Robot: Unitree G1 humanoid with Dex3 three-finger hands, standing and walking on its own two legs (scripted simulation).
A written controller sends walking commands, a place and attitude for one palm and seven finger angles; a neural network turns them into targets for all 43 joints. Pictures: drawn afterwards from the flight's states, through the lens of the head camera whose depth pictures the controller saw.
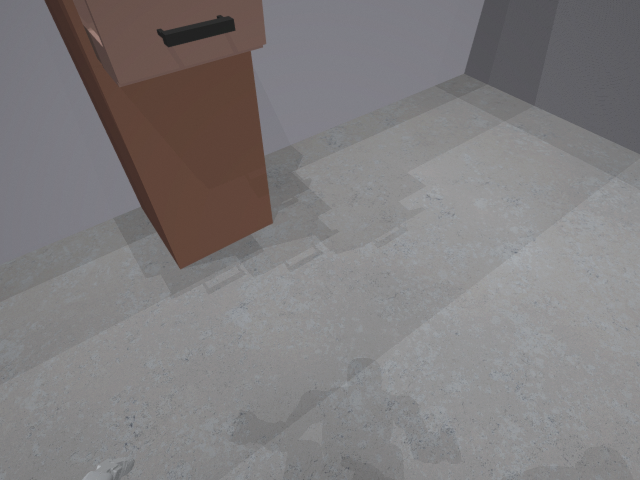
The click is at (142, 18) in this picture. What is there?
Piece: drawer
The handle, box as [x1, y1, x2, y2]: [157, 15, 234, 46]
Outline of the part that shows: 233,19 229,16 223,17 218,15 217,18 213,20 165,31 157,29 157,32 163,38 164,43 167,46 171,46 234,30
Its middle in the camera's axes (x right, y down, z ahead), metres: -0.29 -0.48 +0.88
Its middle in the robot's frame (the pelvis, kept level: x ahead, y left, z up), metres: +0.99 +0.33 +0.15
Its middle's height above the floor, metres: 0.91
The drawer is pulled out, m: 0.15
